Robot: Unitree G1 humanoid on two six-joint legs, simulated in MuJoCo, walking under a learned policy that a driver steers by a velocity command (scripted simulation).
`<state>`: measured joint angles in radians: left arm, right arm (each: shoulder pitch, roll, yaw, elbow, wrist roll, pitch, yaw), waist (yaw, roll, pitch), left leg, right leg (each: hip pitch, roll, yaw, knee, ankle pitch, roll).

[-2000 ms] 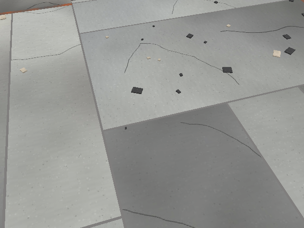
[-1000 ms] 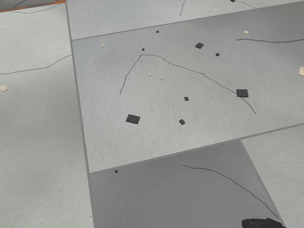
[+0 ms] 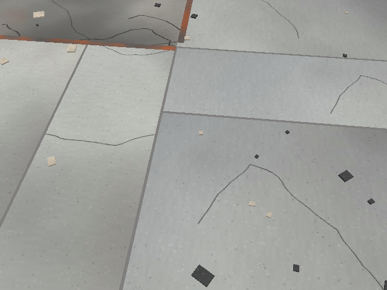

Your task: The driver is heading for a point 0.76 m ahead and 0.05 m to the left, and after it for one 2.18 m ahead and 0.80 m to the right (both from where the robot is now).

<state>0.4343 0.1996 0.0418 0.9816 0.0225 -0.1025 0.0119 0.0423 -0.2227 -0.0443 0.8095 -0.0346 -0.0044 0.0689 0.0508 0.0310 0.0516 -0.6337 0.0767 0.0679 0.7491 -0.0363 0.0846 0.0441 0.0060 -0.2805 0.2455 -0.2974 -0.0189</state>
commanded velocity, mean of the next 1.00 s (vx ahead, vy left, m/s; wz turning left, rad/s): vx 0.50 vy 0.00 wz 0.11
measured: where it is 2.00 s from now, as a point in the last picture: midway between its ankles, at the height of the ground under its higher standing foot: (207, 144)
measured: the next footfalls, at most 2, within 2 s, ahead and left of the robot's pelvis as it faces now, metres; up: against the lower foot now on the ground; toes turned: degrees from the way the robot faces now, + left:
left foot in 0.12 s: +0.21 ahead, +0.09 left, +0.00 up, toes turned +10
right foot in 0.70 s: +0.56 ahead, +0.03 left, +0.00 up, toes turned +10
